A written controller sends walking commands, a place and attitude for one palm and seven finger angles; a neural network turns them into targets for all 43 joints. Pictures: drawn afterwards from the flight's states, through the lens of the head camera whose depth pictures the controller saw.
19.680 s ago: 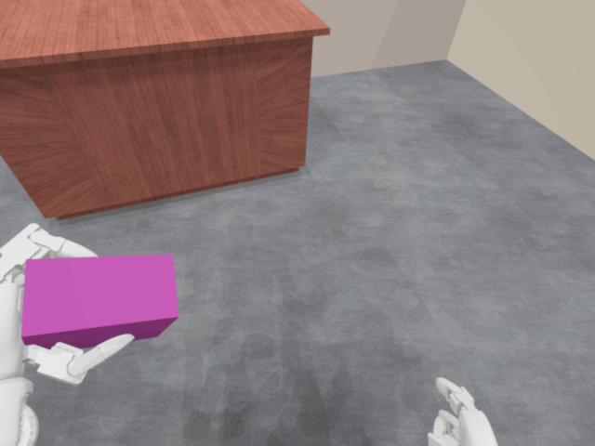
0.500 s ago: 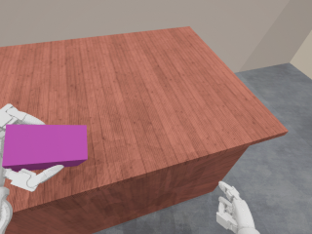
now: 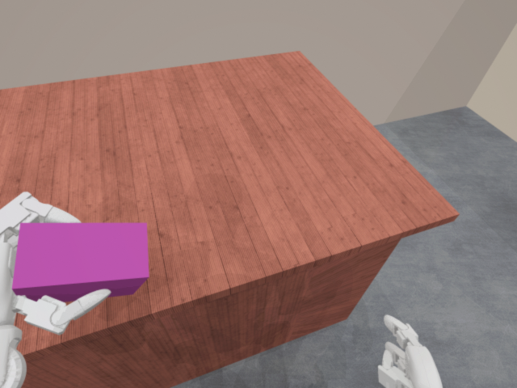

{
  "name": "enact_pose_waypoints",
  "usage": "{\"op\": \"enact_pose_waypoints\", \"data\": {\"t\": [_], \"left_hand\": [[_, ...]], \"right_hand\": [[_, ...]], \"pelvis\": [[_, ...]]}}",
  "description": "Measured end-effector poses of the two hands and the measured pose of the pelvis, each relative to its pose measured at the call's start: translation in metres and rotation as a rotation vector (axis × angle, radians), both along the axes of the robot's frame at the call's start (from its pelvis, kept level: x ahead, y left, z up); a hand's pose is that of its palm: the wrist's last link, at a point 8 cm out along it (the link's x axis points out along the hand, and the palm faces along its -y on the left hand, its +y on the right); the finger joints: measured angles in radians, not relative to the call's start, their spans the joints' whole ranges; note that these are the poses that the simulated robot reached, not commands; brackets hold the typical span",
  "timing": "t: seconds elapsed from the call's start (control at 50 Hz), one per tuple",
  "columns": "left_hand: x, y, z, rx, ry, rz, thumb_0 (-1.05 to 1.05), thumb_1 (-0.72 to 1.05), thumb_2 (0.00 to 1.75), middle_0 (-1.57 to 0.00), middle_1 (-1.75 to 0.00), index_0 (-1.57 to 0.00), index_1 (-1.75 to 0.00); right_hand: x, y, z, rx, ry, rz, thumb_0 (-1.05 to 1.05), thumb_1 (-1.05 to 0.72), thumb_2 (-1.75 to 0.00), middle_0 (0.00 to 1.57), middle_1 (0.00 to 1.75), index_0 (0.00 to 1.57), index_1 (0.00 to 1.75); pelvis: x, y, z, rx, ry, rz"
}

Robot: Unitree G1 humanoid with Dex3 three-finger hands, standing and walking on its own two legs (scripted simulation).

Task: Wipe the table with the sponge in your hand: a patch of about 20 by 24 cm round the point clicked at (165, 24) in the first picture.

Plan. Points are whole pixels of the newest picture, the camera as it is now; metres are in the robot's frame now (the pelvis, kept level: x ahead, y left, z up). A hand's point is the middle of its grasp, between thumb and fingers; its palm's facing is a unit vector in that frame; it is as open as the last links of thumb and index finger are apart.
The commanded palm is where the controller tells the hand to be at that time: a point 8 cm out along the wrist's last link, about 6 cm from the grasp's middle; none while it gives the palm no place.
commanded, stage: shuffle to correct the standing spot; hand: left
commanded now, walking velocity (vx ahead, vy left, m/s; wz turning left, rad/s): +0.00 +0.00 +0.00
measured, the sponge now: (104, 263) +0.23 +0.21 +0.13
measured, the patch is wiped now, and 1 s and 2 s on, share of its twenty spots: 0.00 0.00 0.00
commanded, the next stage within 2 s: come to a stop and stand still in 0.68 s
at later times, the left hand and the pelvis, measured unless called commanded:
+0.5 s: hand (110, 234) +0.26 +0.21 +0.15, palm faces +0.32 -0.88 -0.35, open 10.5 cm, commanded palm +0.20 +0.25 +0.17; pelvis +0.03 -0.03 +0.00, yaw -2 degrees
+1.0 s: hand (130, 244) +0.25 +0.18 +0.15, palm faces +0.30 -0.87 -0.39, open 10.5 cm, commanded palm +0.20 +0.23 +0.17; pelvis +0.03 -0.05 +0.00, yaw -1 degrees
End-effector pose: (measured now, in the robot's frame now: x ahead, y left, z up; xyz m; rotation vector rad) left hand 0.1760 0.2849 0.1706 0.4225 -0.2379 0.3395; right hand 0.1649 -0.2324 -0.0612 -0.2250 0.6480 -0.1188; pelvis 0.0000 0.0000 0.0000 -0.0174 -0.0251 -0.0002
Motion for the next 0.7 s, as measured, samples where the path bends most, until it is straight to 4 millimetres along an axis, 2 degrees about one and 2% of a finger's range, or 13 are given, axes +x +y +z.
{"op": "enact_pose_waypoints", "data": {"t": [0.12, 0.34, 0.54, 0.7], "left_hand": [[0.003, -0.004, -0.006, -0.019, 0.017, -0.007, -0.01, -0.54, 1.01, -0.69, -1.34, -0.71, -1.34], [0.023, -0.014, 0.003, -0.006, -0.018, -0.012, -0.01, -0.54, 1.01, -0.69, -1.34, -0.71, -1.33], [0.05, -0.042, -0.004, -0.016, 0.033, -0.059, -0.01, -0.54, 1.01, -0.69, -1.34, -0.71, -1.33], [0.059, -0.06, 0.002, 0.015, 0.044, -0.084, -0.01, -0.54, 1.01, -0.69, -1.34, -0.71, -1.33]], "right_hand": [[0.001, 0.007, -0.001, 0.001, 0.007, 0.014, 0.02, -0.9, -0.9, 0.21, 0.3, 0.21, 0.3], [0.013, 0.009, 0.0, 0.029, 0.001, 0.015, 0.02, -0.9, -0.9, 0.21, 0.3, 0.21, 0.3], [0.028, -0.018, -0.006, 0.031, 0.022, -0.024, 0.02, -0.9, -0.9, 0.21, 0.3, 0.21, 0.3], [0.035, -0.046, -0.009, 0.02, 0.032, -0.065, 0.02, -0.9, -0.9, 0.21, 0.3, 0.21, 0.3]], "pelvis": [[0.0, 0.0, 0.0, 0.0, -0.003, -0.007], [0.012, -0.011, 0.0, 0.006, 0.007, -0.023], [0.031, -0.03, -0.003, 0.004, 0.014, -0.035], [0.04, -0.045, -0.005, 0.001, 0.013, -0.037]]}}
